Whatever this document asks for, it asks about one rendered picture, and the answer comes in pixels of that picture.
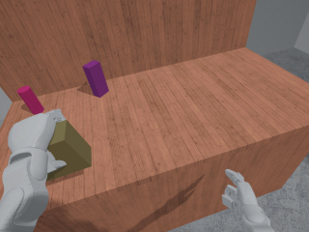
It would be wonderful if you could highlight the robot right hand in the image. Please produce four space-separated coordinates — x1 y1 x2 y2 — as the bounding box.
222 169 258 212

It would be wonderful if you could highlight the robot right forearm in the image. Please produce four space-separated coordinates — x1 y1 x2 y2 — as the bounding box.
240 204 275 232

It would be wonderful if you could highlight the sponge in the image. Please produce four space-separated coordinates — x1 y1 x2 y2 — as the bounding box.
11 120 92 182

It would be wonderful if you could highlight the table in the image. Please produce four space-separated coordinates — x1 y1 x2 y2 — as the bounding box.
0 0 309 232

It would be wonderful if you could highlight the robot left hand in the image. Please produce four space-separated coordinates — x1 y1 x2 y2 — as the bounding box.
8 108 67 174

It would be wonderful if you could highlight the robot left forearm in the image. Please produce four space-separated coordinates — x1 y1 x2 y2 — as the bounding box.
0 148 49 232

